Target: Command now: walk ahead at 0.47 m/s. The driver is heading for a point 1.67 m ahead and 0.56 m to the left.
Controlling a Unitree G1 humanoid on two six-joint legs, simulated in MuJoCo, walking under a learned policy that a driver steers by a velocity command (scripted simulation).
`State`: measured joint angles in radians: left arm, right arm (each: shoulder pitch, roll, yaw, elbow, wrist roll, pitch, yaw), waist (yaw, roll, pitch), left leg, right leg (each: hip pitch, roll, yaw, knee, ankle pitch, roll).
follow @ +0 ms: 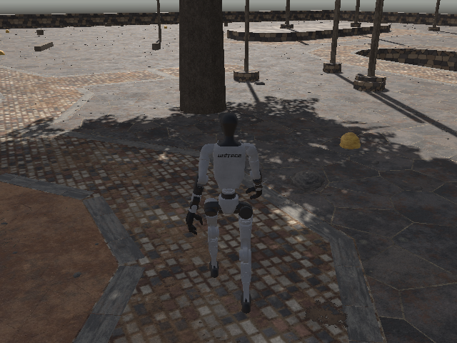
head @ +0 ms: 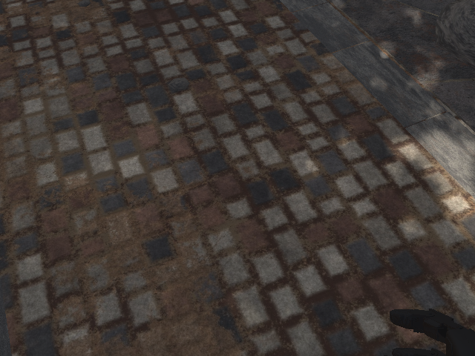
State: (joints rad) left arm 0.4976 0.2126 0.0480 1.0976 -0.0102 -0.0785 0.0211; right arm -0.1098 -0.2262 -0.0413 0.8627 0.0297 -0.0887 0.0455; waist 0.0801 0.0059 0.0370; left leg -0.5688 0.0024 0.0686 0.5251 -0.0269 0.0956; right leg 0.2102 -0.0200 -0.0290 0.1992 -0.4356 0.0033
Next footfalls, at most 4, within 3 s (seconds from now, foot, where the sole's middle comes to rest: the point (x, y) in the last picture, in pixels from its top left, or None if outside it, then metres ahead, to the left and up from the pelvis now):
0.02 left None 0.20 0.11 -0.76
0.56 right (321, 338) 0.51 -0.14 -0.76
1.04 left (228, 342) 0.48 0.11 -0.76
1.52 right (304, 311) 0.58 -0.10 -0.76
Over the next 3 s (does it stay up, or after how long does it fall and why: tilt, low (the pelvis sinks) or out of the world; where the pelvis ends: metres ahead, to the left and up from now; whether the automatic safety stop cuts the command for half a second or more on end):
stays up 1.00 0.38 0.01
